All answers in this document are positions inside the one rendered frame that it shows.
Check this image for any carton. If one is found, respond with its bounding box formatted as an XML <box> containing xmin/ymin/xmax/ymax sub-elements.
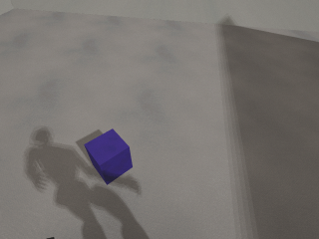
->
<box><xmin>84</xmin><ymin>129</ymin><xmax>133</xmax><ymax>185</ymax></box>

